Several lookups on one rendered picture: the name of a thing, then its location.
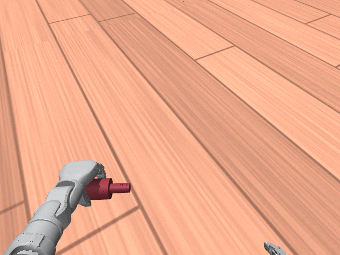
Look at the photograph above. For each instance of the bottle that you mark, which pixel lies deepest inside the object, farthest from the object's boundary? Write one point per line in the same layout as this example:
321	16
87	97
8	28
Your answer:
103	188

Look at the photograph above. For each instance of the left robot arm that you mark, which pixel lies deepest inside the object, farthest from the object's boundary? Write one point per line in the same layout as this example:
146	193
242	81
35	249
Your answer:
50	219

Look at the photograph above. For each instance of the right robot hand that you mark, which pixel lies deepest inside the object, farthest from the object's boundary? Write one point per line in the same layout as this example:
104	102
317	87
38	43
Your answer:
274	250

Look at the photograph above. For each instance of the left robot hand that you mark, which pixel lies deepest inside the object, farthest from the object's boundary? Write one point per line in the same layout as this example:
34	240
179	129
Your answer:
83	171

